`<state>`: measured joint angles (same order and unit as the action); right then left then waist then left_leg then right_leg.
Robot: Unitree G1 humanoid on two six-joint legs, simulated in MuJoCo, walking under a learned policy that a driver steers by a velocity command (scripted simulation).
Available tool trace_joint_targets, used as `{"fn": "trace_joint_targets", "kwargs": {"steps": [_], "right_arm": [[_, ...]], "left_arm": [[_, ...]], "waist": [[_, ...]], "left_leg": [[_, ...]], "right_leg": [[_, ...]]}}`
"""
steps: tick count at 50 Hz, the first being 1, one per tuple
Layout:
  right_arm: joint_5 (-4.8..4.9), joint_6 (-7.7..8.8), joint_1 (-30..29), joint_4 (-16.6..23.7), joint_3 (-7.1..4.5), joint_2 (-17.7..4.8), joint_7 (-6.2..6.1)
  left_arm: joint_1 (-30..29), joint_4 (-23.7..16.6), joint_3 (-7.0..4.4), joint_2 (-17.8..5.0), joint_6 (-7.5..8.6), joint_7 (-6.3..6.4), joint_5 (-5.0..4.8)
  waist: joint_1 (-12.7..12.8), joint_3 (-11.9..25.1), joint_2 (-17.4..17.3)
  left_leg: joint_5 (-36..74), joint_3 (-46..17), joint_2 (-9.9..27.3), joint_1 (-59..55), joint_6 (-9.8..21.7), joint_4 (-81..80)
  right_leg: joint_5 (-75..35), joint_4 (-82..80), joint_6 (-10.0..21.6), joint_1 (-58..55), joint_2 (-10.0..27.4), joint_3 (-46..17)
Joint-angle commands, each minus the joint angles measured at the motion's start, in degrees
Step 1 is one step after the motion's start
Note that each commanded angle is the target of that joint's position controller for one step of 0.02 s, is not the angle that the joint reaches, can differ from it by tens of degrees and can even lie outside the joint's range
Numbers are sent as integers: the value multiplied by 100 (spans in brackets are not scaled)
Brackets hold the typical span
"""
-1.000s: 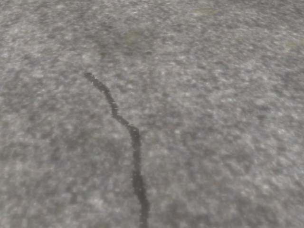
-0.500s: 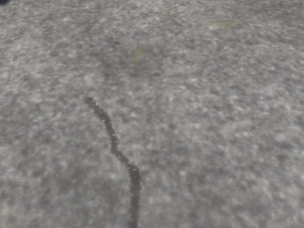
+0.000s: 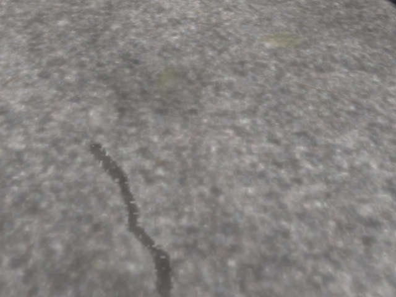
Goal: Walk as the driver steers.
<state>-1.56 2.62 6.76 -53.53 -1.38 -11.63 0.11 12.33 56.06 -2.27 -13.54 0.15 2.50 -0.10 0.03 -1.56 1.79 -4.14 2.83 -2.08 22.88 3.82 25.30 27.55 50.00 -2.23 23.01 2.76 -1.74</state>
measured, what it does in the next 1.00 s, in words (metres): walks ahead: right foot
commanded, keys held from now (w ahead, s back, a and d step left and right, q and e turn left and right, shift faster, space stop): no key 0.62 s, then w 0.38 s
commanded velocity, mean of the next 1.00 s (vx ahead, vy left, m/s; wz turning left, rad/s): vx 0.11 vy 0.00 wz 0.00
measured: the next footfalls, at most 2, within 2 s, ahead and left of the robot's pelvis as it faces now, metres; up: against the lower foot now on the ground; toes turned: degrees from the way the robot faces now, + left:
right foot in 0.10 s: +0.07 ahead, -0.15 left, +0.00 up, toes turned -1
right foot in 1.36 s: +0.53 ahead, -0.14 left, +0.00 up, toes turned -2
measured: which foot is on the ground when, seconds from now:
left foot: down 0.00-1.00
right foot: up 0.00-0.08, down 0.10-0.90, up 0.92-1.00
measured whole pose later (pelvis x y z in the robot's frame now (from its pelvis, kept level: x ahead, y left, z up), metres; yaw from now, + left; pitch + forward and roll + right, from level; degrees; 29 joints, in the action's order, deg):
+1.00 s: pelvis +0.15 +0.01 +0.00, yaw +1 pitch +0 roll +0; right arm 0.6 6.4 19.1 -63.0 -3.0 -11.6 1.1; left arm 17.8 59.4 -3.5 -12.6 5.6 0.6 -2.3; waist -1.5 0.4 1.3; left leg -18.5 3.7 -1.8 9.7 3.4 27.7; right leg 20.7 67.3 3.5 24.6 1.8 -0.9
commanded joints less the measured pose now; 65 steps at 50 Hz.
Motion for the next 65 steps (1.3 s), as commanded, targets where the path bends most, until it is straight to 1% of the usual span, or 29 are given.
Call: {"fn": "trace_joint_targets", "kwargs": {"steps": [1, 3, 5, 6, 7, 9, 14, 20, 28, 31, 33, 35, 36, 39, 40, 41, 43, 44, 45, 46, 47, 48, 49, 50, 52, 57, 62, 64, 65], "right_arm": [[26, 20, -278, 281, -152, -746, -82], [131, -39, -341, 235, -149, -756, -117], [166, -79, -123, 96, -106, -617, -127], [152, -94, -49, 64, -112, -625, -127], [172, -120, 153, 55, -147, -599, -157], [118, -128, 169, -24, -159, -612, -202], [118, -145, 264, -234, -153, -506, -192], [155, -155, 290, -402, -153, -507, -169], [180, -232, 348, -591, -157, -534, -211], [184, -253, 329, -641, -161, -534, -224], [222, -277, 458, -760, -174, -509, -228], [266, -235, 386, -729, -217, -593, -230], [284, -154, 273, -669, -211, -550, -214], [324, 153, -91, -471, -172, -284, -81], [324, 224, -134, -433, -171, -278, -34], [343, 277, 16, -453, -171, -257, 5], [379, 314, 912, -783, -250, -350, 30], [341, 314, 1646, -1010, -376, -665, 13], [356, 318, 2460, -1192, -584, -1384, 33], [234, 381, 2734, -1209, -468, -1184, 97], [180, 438, 2208, -1078, -322, -820, 86], [186, 456, 1789, -907, -247, -627, 101], [198, 453, 1542, -819, -201, -597, 125], [192, 427, 1427, -776, -137, -477, 130], [157, 339, 1653, -823, -76, -382, 84], [122, 265, 1870, -757, -104, -763, -101], [238, 257, 2235, -853, -180, -841, -121], [247, 222, 2184, -848, -226, -891, -123], [235, 203, 2097, -816, -255, -962, -122]], "left_arm": [[878, 107, -70, -229, -98, 70, 24], [873, 177, -78, -216, -119, 30, 71], [770, 155, -79, -277, -131, 1, 190], [715, 98, -80, -418, -119, 11, 199], [577, 194, -165, -738, -88, 10, 108], [366, 207, -93, -385, 53, 1, 104], [509, 315, -95, -311, 214, -5, 40], [710, 415, -68, -268, 195, -12, 30], [761, 490, -38, -163, 131, -14, 22], [761, 514, -33, -132, 116, -11, 24], [933, 619, -58, -150, 86, -2, -17], [870, 518, -113, -306, 104, 24, -75], [969, 493, -128, -342, 163, 27, -110], [1319, 562, -260, -705, 372, -15, -167], [1257, 528, -262, -676, 420, -34, -154], [1113, 477, -247, -627, 457, -62, -154], [606, 300, -218, -545, 455, -126, -178], [218, 113, -198, -512, 482, -139, -163], [117, -130, -117, -148, 569, -125, -145], [-12, -237, -115, -164, 660, -123, -162], [4, -238, -160, -295, 707, -175, -265], [95, -174, -148, -260, 714, -221, -288], [80, -154, -175, -265, 716, -228, -248], [13, -159, -241, -368, 691, -222, -188], [-20, -165, -267, -280, 602, -258, -163], [-1287, -673, -130, -10, 529, -297, -119], [-2048, -978, -73, -168, 546, -446, -180], [-2074, -1056, -95, -288, 582, -511, -180], [-1887, -1041, -145, -408, 597, -525, -173]], "waist": [[242, 819, -907], [330, 706, -854], [299, 340, -672], [192, 77, -456], [-91, -173, 353], [-122, -194, 540], [-44, -34, 60], [25, 203, -149], [10, 144, -180], [3, 96, -161], [7, 86, -64], [26, -415, 70], [93, -638, 116], [214, -899, 830], [173, -933, 812], [30, -900, 785], [-458, -644, 560], [-766, -426, 30], [-940, -86, -1663], [-944, 167, -1792], [-590, -90, -1032], [-392, -137, -675], [-256, -242, -396], [-172, -279, -367], [-142, -248, -567], [-326, -556, -534], [-422, -777, -626], [-288, -686, -636], [-126, -487, -714]], "left_leg": [[-855, -1246, 1302, -72, 830, -1249], [-1918, -1164, 1190, 185, 627, -1263], [-2861, -1101, 977, 412, 188, -1252], [-2793, -994, 821, 404, 4, -1000], [-2263, -497, 409, -128, -133, -799], [-1405, -390, 367, -983, -151, -311], [-821, -391, 413, -1000, -14, -192], [107, -361, 426, -1199, -21, 28], [445, -373, 440, -1299, -34, 137], [436, -380, 442, -1313, -42, 136], [-1289, -185, 235, -1234, -10, 239], [-2992, -164, 155, -565, 66, 361], [-3144, -209, 180, -228, 99, 464], [-1920, 95, 147, 727, 84, 1560], [-1850, 6, 262, 766, 164, 1714], [-1910, -7, 297, 578, 236, 1550], [-1700, 93, 145, -1008, 318, 575], [-1511, -572, 449, -2035, 451, 94], [-1759, -2714, 1554, -3134, 1077, -851], [-1523, -4471, 2395, -3507, 1527, -1489], [-1345, -4051, 2467, -3319, 1383, -1307], [-1121, -3280, 2221, -3077, 1172, -1274], [-822, -2662, 2018, -2843, 1004, -1366], [-316, -2108, 1784, -2606, 816, -1446], [352, -1434, 1475, -2375, 669, -1572], [714, -824, 1302, -1878, 679, -1923], [644, -631, 1550, -2258, 655, -1983], [1279, -544, 1688, -2690, 567, -1669], [2142, -486, 1714, -2832, 502, -1354]], "right_leg": [[-722, -851, 35, -977, 10, 115], [-1442, -1597, 142, -1434, -89, 269], [-1539, -2190, 348, -1520, 41, 140], [-1183, -2601, 499, -1281, 316, -142], [-19, -2772, 616, -347, 257, -190], [320, -3210, 450, 255, 236, -230], [-762, -2911, 324, -298, 106, -63], [-1614, -2677, 343, -668, 41, 51], [-1978, -2621, 328, -793, -24, 140], [-1971, -2641, 321, -805, -40, 160], [-454, -2728, 451, -753, -120, 199], [1101, -2882, 740, -466, 63, -125], [1455, -3025, 879, -466, 250, -410], [1506, -3719, 1469, -1165, 1377, -1970], [1130, -3738, 1555, -1157, 1572, -2175], [640, -3585, 1514, -1114, 1570, -2064], [-216, -2979, 1110, -428, 1016, -1157], [-1361, -1888, 800, 240, 506, -480], [-1335, 252, 321, 1422, -387, 601], [289, 1714, 345, 2262, -546, 18], [87, 2463, 545, 2689, -156, -373], [-446, 2592, 688, 2698, 85, -342], [-963, 2322, 748, 2693, 292, -269], [-1318, 1948, 751, 2466, 445, -198], [-1630, 1456, 628, 2116, 478, 30], [-2636, -559, 334, 1898, 286, 342], [-3010, -1643, 482, 1550, 114, 391], [-2769, -1877, 651, 1404, 49, 391], [-2602, -1926, 745, 1019, -74, 459]]}}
